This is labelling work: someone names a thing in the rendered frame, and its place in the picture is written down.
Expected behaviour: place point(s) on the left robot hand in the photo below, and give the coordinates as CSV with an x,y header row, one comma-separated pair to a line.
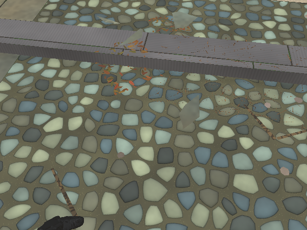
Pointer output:
x,y
62,223

